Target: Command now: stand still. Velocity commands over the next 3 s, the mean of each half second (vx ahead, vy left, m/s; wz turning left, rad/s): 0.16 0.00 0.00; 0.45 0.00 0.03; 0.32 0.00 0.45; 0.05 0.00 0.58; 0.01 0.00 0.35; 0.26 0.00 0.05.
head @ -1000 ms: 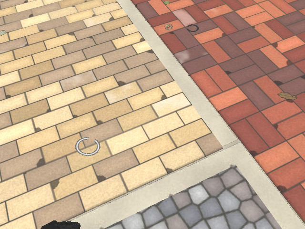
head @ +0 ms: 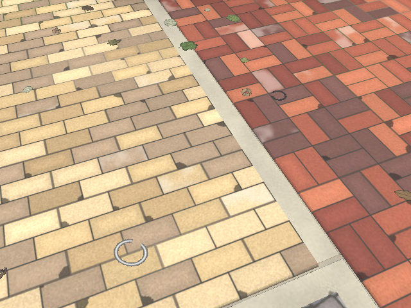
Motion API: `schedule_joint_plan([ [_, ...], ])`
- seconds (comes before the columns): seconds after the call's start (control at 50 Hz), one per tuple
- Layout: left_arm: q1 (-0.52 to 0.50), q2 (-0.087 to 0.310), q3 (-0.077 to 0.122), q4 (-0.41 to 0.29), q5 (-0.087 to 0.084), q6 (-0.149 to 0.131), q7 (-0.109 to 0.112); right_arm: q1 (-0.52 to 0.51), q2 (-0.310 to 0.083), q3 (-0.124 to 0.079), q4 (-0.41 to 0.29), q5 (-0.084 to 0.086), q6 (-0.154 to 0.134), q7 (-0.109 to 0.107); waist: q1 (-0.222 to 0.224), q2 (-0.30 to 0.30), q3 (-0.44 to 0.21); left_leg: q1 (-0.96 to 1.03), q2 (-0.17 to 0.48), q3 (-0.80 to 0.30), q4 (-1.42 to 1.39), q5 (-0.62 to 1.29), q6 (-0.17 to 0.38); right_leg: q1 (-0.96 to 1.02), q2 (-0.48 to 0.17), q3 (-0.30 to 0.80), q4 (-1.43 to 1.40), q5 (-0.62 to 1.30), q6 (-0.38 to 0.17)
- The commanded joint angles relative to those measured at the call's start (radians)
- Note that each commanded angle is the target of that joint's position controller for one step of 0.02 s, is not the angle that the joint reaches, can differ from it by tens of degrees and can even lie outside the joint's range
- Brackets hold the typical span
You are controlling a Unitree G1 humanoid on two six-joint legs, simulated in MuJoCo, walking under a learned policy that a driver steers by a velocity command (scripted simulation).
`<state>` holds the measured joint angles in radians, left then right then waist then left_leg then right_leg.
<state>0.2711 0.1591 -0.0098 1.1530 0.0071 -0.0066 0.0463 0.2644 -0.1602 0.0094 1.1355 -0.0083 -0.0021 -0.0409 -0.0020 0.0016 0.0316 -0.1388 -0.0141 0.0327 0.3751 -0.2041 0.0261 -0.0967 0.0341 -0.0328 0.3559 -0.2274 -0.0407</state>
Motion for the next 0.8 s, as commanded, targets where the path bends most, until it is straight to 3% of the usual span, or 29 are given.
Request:
schedule_joint_plan([
  [0.02,0.065,0.076,0.009,0.001,0.0,-0.004,0.003,0.057,-0.078,-0.01,-0.001,0.0,-0.004,-0.003,0.0,0.006,0.04,-0.02,0.112,-0.112,-0.061,0.133,0.021,-0.042,-0.12,0.112,-0.062,0.13,-0.016],
  [0.16,0.082,0.059,0.005,0.017,0.001,-0.006,0.004,0.075,-0.065,-0.007,0.017,0.0,-0.003,-0.004,-0.001,0.003,0.047,-0.029,0.109,-0.112,-0.063,0.108,0.02,-0.053,-0.12,0.113,-0.065,0.112,-0.016],
  [0.18,0.094,0.054,0.004,0.021,0.002,-0.005,0.003,0.085,-0.06,-0.006,0.022,-0.001,-0.002,-0.003,0.0,0.001,0.026,-0.021,0.099,-0.108,-0.068,0.034,0.021,-0.047,-0.113,0.111,-0.074,0.036,-0.019],
  [0.24,0.117,0.099,0.027,0.014,0.005,0.007,-0.001,0.081,-0.085,-0.022,0.005,-0.008,0.008,0.003,0.01,-0.035,0.079,-0.123,0.034,-0.073,0.014,-0.344,0.052,-0.112,-0.092,0.141,-0.067,-0.394,-0.068],
  [0.26,0.139,0.103,0.032,0.011,0.006,0.01,-0.004,0.062,-0.079,-0.023,-0.01,-0.013,0.009,0.009,0.024,-0.048,0.132,-0.202,0.023,-0.07,0.052,-0.413,0.059,-0.132,-0.117,0.19,-0.091,-0.51,-0.093],
  [0.3,0.22,0.124,0.048,0.024,0.006,0.008,-0.005,0.013,-0.029,-0.015,-0.048,-0.025,-0.002,0.021,0.059,-0.134,0.171,-0.332,-0.014,0.006,0.226,-0.314,0.048,-0.074,-0.243,0.374,-0.195,-0.629,-0.164],
  [0.32,0.232,0.138,0.057,0.027,0.01,0.004,-0.005,-0.014,-0.026,-0.014,-0.069,-0.036,-0.011,0.027,0.065,-0.154,0.179,-0.362,0.01,0.032,0.316,-0.228,0.044,-0.067,-0.318,0.454,-0.24,-0.613,-0.203],
  [0.34,0.23,0.141,0.062,0.021,0.016,-0.002,-0.007,-0.04,-0.05,-0.022,-0.089,-0.034,-0.021,0.032,0.066,-0.129,0.173,-0.395,0.034,0.014,0.383,-0.227,0.043,-0.059,-0.349,0.485,-0.265,-0.558,-0.223],
  [0.38,0.202,0.149,0.069,0.004,0.019,-0.02,-0.011,-0.044,-0.072,-0.034,-0.114,-0.027,-0.039,0.045,0.041,-0.087,0.14,-0.425,0.062,-0.013,0.428,-0.246,0.043,-0.022,-0.343,0.446,-0.259,-0.454,-0.219],
  [0.44,0.136,0.143,0.073,-0.019,0.008,-0.038,-0.015,-0.004,-0.053,-0.04,-0.124,-0.011,-0.056,0.054,-0.01,-0.1,0.129,-0.233,0.038,0.032,0.254,-0.181,0.043,-0.127,-0.262,0.295,-0.208,-0.329,-0.166],
  [0.48,0.102,0.142,0.076,-0.032,0.001,-0.04,-0.018,0.147,-0.038,-0.047,-0.071,-0.005,-0.058,0.05,-0.074,-0.061,0.106,0.057,-0.027,0.094,0.103,-0.078,0.04,-0.291,-0.19,0.194,-0.091,-0.299,-0.138],
  [0.5,0.097,0.116,0.069,-0.041,0.008,-0.049,-0.022,0.249,-0.063,-0.059,-0.04,-0.009,-0.063,0.042,-0.111,0.002,0.077,0.215,0.001,0.034,0.053,-0.117,0.046,-0.389,-0.143,0.136,0.045,-0.26,-0.117],
  [0.52,0.066,0.04,0.046,-0.077,0.006,-0.059,-0.033,0.377,-0.155,-0.082,-0.025,-0.024,-0.072,0.03,-0.16,0.235,0.032,0.321,0.246,-0.339,-0.15,-0.383,0.098,-0.521,-0.023,-0.009,0.39,-0.226,-0.065],
  [0.54,0.046,0.065,0.055,-0.116,0.024,-0.063,-0.043,0.457,-0.215,-0.096,0.004,-0.014,-0.06,0.031,-0.151,0.312,0.04,0.307,0.399,-0.665,-0.277,-0.579,0.187,-0.662,0.03,-0.031,0.633,-0.335,-0.062],
  [0.56,0.018,0.099,0.063,-0.127,0.046,-0.061,-0.054,0.336,-0.173,-0.084,-0.026,-0.016,-0.054,0.028,-0.078,0.151,0.124,0.188,0.399,-0.638,-0.27,-0.6,0.201,-0.685,-0.054,0.034,0.76,-0.261,-0.074],
  [0.58,0.004,0.081,0.06,-0.129,0.039,-0.065,-0.064,0.236,-0.149,-0.077,-0.064,-0.013,-0.061,0.034,-0.04,0.065,0.15,0.113,0.359,-0.541,-0.268,-0.502,0.187,-0.672,-0.087,0.054,0.775,-0.155,-0.073],
  [0.6,0.018,0.062,0.057,-0.122,0.029,-0.07,-0.071,0.181,-0.138,-0.072,-0.085,-0.011,-0.07,0.036,-0.01,0.041,0.139,0.082,0.313,-0.439,-0.278,-0.357,0.167,-0.629,-0.108,0.058,0.751,-0.077,-0.061],
  [0.64,0.025,0.069,0.062,-0.116,0.032,-0.063,-0.078,0.178,-0.098,-0.057,-0.083,-0.008,-0.09,0.031,0.011,0.039,0.102,0.094,0.25,-0.292,-0.276,-0.1,0.143,-0.587,-0.116,0.032,0.715,0.002,-0.033],
  [0.7,-0.041,0.069,0.067,-0.144,0.028,-0.045,-0.078,0.268,-0.087,-0.047,-0.047,-0.007,-0.102,0.027,0.005,0.063,0.084,0.15,0.218,-0.174,-0.238,0.232,0.143,-0.63,-0.104,-0.013,0.678,0.05,-0.011],
  [0.8,-0.283,0.042,0.048,-0.244,0.015,-0.04,-0.08,0.3,-0.088,-0.037,-0.04,-0.01,-0.106,0.024,-0.031,0.088,0.12,0.113,0.182,-0.079,-0.238,0.448,0.145,-0.577,-0.067,-0.079,0.394,0.148,0.001],
])
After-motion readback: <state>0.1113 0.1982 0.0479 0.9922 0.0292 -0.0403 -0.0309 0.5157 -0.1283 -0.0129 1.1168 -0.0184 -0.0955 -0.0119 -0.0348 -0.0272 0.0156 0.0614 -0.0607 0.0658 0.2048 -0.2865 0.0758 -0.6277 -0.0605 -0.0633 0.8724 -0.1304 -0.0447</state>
